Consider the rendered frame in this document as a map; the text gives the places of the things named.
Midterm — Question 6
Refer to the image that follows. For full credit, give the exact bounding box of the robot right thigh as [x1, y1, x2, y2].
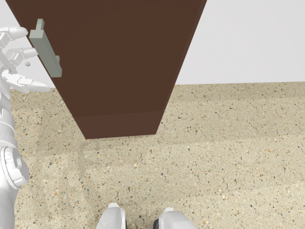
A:
[159, 211, 197, 229]

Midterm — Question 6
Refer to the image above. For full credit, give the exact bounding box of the right robot shin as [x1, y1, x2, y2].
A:
[163, 208, 174, 214]

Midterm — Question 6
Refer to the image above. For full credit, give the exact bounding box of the handle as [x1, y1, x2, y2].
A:
[29, 19, 62, 77]

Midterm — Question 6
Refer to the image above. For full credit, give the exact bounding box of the left robot upper arm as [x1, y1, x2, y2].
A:
[0, 146, 30, 229]

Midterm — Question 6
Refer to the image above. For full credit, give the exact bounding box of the robot left hand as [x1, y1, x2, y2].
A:
[0, 27, 50, 94]

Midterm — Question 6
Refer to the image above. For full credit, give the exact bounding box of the left robot forearm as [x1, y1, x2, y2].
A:
[0, 82, 18, 149]

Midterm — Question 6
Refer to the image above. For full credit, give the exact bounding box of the cupboard door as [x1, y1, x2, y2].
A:
[9, 0, 202, 117]

